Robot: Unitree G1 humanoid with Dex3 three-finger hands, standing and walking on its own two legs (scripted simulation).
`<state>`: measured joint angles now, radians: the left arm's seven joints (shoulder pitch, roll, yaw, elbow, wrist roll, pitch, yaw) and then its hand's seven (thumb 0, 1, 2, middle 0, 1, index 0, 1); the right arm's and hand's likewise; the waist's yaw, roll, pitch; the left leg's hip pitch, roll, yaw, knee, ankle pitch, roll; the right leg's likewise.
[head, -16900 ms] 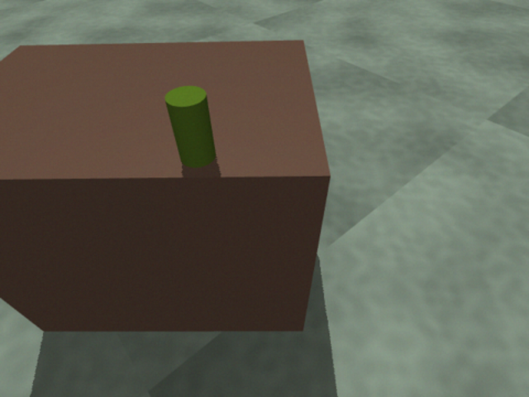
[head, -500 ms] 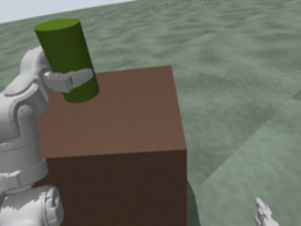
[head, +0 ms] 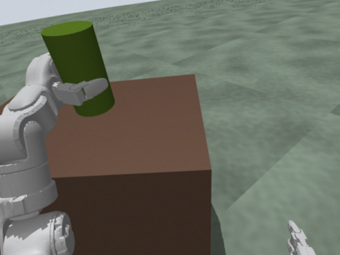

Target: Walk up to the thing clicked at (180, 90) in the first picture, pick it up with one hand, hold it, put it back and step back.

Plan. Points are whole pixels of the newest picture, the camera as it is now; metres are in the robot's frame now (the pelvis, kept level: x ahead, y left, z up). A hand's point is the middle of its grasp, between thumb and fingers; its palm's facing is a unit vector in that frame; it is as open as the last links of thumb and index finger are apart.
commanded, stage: hold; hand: left
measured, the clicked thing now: (83, 71) +0.34 +0.16 +0.36
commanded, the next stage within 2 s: crouch in 1.38 s
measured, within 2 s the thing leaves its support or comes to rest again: neither
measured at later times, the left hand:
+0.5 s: hand (83, 76) +0.33 +0.16 +0.35, palm faces +0.13 -0.99 -0.02, open 10.7 cm
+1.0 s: hand (83, 77) +0.33 +0.16 +0.35, palm faces +0.12 -0.99 -0.01, open 10.7 cm
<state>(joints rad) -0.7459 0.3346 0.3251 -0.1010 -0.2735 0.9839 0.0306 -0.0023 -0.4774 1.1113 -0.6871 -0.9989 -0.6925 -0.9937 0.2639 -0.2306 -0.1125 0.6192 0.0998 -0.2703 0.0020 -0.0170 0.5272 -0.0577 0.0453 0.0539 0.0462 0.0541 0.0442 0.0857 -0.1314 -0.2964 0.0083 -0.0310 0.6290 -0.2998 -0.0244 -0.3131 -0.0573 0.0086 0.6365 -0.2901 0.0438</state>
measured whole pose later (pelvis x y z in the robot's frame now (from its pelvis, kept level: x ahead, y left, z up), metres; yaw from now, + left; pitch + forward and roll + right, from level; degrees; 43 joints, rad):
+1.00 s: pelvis -0.01 +0.00 +0.00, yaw +0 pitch -3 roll +0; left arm -0.76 0.34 0.31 -0.06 -0.26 0.96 0.04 0.00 -0.48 1.11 -0.69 -1.00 -0.69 -1.00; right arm 0.28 -0.23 -0.10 0.59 0.10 -0.28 0.00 -0.02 0.53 -0.06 0.05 0.05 0.05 0.05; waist 0.03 0.08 -0.12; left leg -0.29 0.01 -0.02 0.62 -0.28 -0.02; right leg -0.31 -0.05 0.02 0.62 -0.26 0.05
